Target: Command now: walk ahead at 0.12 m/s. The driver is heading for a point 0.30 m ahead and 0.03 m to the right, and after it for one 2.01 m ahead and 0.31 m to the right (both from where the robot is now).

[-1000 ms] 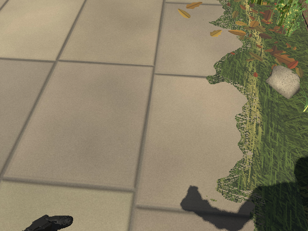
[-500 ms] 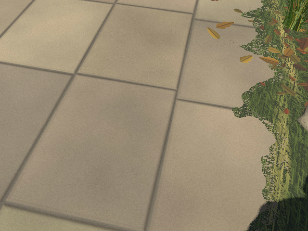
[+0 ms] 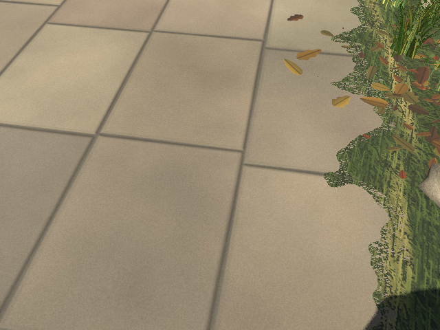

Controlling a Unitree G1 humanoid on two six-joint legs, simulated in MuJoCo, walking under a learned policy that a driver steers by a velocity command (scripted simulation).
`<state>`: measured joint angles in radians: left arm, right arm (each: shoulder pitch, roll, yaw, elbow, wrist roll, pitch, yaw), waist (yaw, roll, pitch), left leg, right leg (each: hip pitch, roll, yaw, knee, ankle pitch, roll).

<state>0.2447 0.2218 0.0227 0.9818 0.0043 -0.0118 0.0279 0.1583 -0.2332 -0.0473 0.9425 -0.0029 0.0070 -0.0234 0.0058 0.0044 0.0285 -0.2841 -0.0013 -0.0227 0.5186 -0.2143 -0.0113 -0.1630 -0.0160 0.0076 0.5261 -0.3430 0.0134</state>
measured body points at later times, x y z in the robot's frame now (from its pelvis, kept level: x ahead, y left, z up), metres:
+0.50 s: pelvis +0.16 +0.02 +0.01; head +0.18 +0.03 +0.46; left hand +0.34 +0.27 -0.10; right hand +0.09 -0.23 -0.13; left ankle +0.06 +0.12 -0.73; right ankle +0.31 -0.14 -0.69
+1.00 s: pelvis +0.33 -0.03 +0.00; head +0.34 -0.02 +0.45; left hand +0.42 +0.22 -0.14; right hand +0.41 -0.29 -0.14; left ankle +0.37 +0.11 -0.74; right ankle +0.39 -0.11 -0.73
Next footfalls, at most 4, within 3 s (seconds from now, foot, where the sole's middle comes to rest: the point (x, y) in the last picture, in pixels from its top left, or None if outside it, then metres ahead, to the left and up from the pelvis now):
0.64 right None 0.43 -0.12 -0.77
1.00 left None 0.41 0.11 -0.77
1.94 left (205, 243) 0.81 0.10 -0.77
2.52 right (280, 184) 1.07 -0.19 -0.77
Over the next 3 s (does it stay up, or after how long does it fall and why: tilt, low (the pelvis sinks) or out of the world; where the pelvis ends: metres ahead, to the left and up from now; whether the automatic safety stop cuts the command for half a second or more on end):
stays up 1.21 -0.13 0.00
